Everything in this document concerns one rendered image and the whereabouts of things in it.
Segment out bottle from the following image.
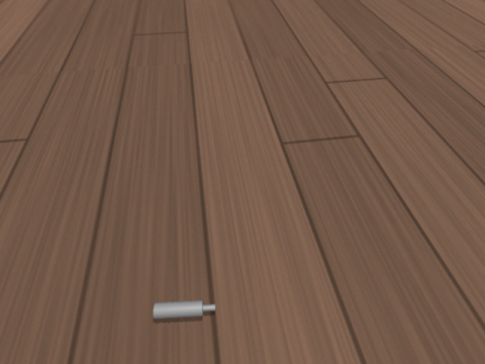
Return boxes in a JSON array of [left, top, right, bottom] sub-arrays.
[[153, 300, 216, 319]]

